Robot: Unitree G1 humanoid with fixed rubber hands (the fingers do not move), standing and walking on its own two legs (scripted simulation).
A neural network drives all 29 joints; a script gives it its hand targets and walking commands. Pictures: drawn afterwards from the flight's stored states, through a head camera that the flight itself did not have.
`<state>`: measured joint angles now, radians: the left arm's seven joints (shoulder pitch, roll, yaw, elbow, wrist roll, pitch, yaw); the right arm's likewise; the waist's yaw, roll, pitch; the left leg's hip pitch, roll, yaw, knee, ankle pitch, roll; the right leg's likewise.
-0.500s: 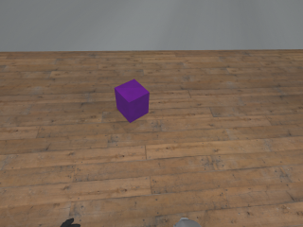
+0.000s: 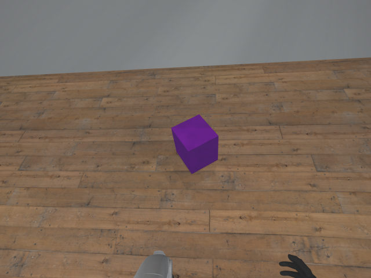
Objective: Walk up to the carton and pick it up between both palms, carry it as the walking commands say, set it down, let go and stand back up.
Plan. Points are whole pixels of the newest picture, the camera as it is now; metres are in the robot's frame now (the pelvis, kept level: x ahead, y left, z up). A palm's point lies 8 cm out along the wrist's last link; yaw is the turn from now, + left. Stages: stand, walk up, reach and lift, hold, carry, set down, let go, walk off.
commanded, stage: walk up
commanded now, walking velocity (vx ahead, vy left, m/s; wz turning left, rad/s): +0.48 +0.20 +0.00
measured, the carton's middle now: (195, 144) +0.94 +0.10 -0.66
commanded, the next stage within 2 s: none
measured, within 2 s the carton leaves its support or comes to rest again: neither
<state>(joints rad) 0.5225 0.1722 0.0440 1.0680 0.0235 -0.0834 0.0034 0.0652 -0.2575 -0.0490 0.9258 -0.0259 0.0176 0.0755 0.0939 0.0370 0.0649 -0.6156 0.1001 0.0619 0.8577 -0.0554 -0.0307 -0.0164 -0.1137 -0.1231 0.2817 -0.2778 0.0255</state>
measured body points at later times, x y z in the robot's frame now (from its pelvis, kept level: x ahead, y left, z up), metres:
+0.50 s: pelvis +0.26 +0.06 +0.00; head +0.29 +0.08 +0.45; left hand +0.43 +0.31 -0.13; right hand +0.19 -0.19 -0.14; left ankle +0.22 +0.17 -0.75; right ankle +0.36 -0.10 -0.68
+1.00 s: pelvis +0.46 +0.04 +0.00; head +0.49 +0.02 +0.45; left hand +0.38 +0.30 -0.13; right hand +0.57 -0.20 -0.16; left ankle +0.54 +0.22 -0.70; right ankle +0.48 -0.09 -0.75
